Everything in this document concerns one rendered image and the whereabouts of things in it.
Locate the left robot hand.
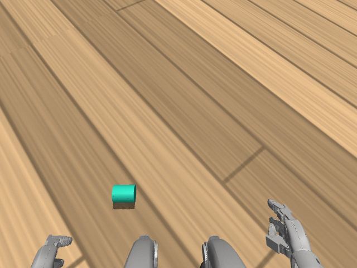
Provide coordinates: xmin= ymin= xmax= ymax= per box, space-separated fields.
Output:
xmin=31 ymin=234 xmax=73 ymax=268

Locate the right robot arm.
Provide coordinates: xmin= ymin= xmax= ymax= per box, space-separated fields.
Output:
xmin=291 ymin=250 xmax=324 ymax=268

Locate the can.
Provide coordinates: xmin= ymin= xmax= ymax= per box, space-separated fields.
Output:
xmin=112 ymin=185 xmax=136 ymax=203

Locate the right robot hand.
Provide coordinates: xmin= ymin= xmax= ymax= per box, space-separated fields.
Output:
xmin=266 ymin=199 xmax=312 ymax=259

